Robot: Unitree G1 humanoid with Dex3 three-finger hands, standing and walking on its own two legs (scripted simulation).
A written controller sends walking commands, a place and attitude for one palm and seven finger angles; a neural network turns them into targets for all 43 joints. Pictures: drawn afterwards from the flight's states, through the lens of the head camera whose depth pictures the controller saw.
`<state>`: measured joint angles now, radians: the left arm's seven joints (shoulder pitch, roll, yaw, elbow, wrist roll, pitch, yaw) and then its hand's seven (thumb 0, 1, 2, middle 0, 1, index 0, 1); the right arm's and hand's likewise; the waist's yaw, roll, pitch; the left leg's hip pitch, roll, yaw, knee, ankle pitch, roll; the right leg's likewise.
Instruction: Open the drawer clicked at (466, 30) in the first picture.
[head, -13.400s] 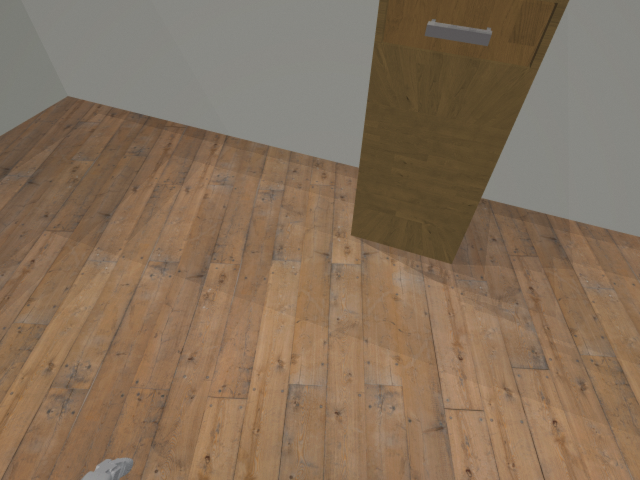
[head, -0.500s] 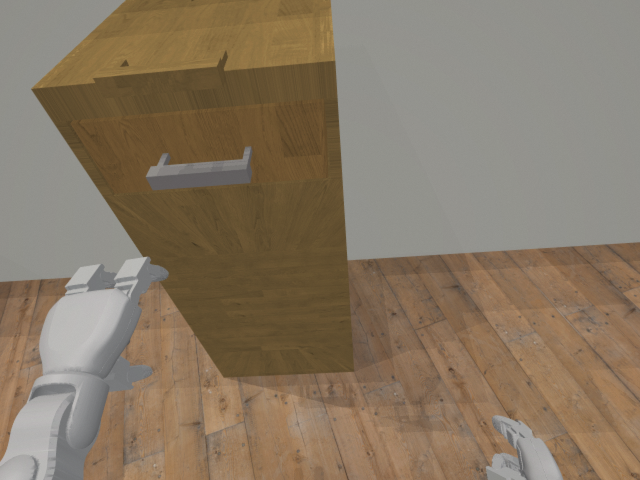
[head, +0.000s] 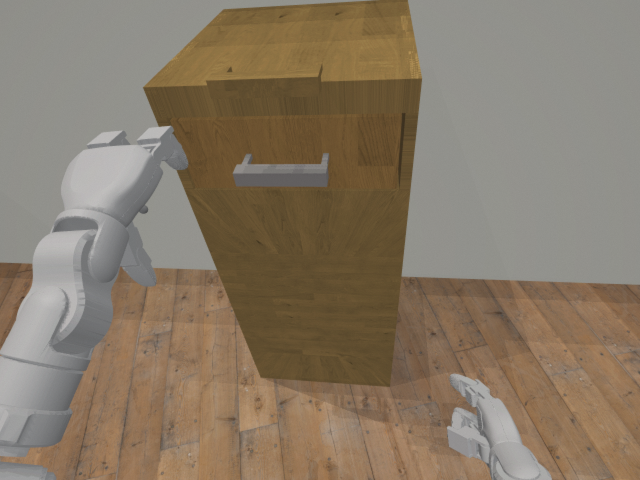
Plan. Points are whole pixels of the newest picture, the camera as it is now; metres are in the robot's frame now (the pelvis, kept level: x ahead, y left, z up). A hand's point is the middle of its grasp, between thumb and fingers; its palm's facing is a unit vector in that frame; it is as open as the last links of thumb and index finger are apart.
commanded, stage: raise the hand with hooked fingers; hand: left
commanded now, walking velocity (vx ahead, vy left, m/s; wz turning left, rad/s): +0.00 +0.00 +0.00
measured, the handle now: (283, 167) +0.56 +0.16 +0.11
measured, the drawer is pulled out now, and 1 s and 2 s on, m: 0.00 0.00 0.00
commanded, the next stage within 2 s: move the hooked fingers above the handle in 0.48 s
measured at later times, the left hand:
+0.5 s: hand (145, 193) +0.34 +0.26 +0.22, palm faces +0.20 -0.04 -0.98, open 13.8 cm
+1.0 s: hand (193, 191) +0.38 +0.22 +0.20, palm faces +0.07 +0.00 -1.00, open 13.9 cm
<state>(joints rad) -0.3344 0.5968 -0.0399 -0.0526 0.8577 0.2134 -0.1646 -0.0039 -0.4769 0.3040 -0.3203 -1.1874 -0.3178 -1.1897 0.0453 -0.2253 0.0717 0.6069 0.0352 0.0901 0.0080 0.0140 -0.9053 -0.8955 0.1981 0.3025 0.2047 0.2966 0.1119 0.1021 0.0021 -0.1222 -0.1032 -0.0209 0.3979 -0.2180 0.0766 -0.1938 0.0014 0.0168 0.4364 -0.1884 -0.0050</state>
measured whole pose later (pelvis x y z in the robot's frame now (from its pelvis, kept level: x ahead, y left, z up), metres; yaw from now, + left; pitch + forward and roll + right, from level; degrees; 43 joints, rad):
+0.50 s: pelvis +0.01 +0.00 +0.00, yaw +0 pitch +0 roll +0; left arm -0.35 0.64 0.04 -0.11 0.80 0.15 -0.21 0.00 -0.49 0.30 -0.32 -1.20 -0.32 -1.20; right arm 0.14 -0.29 0.03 0.64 0.03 0.10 0.05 0.02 -0.91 -0.90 0.20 0.30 0.20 0.30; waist 0.11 0.10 0.01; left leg -0.18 -0.10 -0.03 0.40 -0.22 0.08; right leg -0.24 0.00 0.01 0.42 -0.19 0.00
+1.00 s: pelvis +0.01 -0.03 +0.00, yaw +2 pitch +1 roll +0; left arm -0.54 0.62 -0.07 0.21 0.86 0.10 -0.22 0.00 -0.49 0.30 -0.32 -1.20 -0.32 -1.20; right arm 0.14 -0.29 0.03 0.63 0.04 0.11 0.00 0.01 -0.91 -0.90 0.20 0.30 0.20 0.30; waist 0.06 0.09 -0.01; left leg -0.22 -0.07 -0.06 0.43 -0.23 0.04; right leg -0.27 0.03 -0.03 0.43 -0.19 -0.05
